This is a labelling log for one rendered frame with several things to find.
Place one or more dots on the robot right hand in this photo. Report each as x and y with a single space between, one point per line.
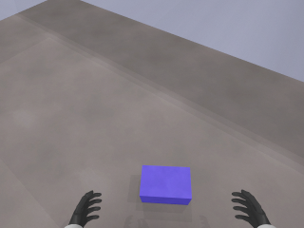
256 215

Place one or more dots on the carton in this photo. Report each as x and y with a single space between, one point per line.
166 184

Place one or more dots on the robot left hand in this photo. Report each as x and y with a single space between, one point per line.
79 216

